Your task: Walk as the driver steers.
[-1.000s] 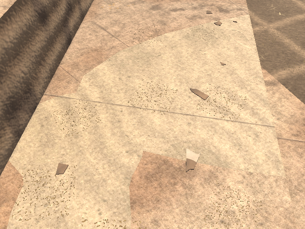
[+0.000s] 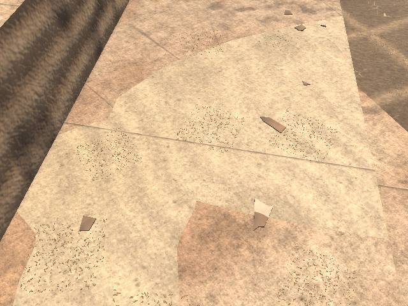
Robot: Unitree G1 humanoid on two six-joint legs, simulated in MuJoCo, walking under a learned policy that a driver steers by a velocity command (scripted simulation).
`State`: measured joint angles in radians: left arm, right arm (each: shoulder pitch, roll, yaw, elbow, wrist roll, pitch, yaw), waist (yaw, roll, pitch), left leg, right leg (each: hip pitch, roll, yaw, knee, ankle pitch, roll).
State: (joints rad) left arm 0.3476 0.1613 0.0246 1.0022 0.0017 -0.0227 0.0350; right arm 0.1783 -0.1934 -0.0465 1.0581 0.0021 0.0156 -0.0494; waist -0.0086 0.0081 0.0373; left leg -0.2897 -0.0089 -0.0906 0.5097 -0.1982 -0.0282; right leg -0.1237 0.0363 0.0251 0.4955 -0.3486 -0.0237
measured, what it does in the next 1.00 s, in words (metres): walks ahead: left foot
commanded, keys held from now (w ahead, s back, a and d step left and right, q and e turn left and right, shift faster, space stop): shift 0.54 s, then w+shift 0.46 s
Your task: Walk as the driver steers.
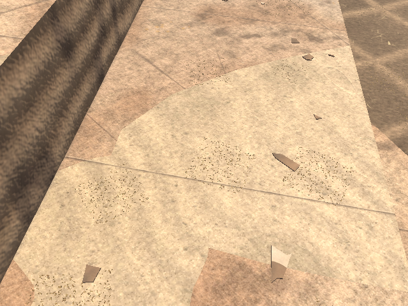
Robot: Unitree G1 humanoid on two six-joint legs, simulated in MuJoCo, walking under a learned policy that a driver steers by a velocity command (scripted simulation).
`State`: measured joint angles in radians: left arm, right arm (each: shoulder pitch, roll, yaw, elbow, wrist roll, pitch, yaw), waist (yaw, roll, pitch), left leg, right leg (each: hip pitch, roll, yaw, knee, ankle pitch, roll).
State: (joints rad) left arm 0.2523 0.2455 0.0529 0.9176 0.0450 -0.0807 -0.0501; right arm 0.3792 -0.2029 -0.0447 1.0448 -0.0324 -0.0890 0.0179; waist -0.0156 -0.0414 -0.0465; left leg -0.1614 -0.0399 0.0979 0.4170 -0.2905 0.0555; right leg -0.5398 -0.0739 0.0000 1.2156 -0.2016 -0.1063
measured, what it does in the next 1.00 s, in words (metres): walks ahead: right foot, then left foot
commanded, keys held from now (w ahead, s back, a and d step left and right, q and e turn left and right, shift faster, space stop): w+shift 0.20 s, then shift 0.80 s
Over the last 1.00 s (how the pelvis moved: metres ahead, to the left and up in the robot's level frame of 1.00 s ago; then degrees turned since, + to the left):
0.16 0.08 0.00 0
